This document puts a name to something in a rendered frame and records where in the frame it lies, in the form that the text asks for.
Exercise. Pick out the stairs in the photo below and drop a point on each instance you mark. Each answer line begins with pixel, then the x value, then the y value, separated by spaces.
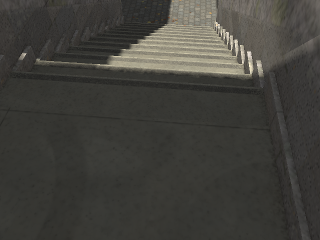
pixel 151 51

